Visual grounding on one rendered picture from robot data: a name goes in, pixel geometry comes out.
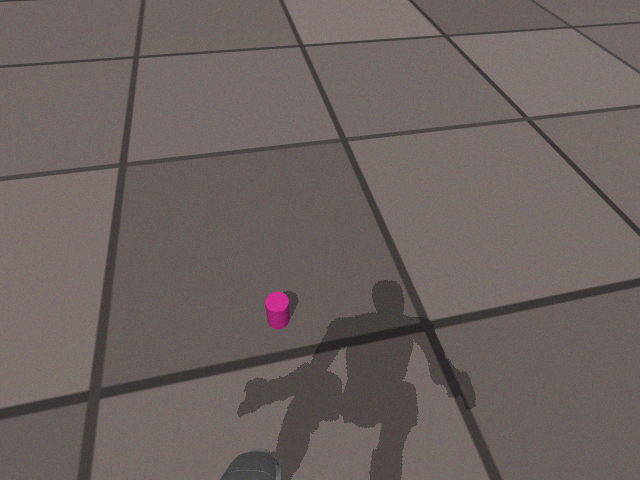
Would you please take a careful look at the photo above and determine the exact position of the can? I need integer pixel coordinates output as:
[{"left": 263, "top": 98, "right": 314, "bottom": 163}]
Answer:
[{"left": 265, "top": 292, "right": 290, "bottom": 329}]

